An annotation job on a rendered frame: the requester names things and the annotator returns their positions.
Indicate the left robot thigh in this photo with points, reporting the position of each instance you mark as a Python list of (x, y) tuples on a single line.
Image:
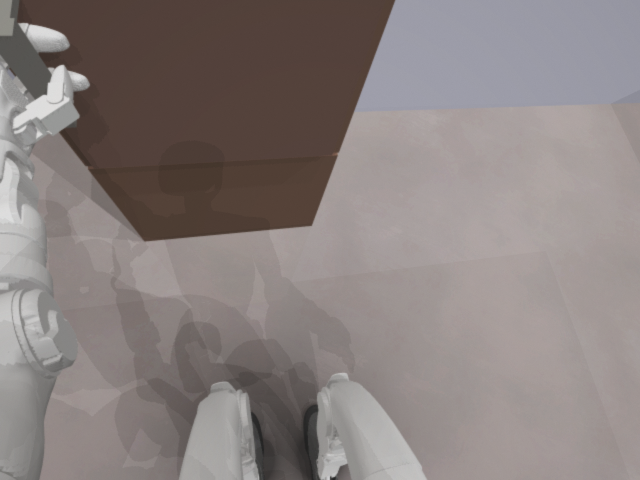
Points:
[(222, 423)]

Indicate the robot left shin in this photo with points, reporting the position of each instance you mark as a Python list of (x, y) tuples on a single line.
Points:
[(249, 466)]

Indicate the robot left hand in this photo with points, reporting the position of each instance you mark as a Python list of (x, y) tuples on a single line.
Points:
[(49, 114)]

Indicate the left robot forearm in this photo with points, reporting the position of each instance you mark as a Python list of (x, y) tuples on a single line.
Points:
[(23, 239)]

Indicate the cupboard door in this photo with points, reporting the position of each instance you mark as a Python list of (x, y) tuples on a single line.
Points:
[(194, 81)]

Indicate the left robot upper arm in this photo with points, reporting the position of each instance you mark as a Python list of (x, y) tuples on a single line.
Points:
[(36, 343)]

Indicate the handle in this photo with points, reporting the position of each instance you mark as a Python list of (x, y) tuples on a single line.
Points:
[(20, 55)]

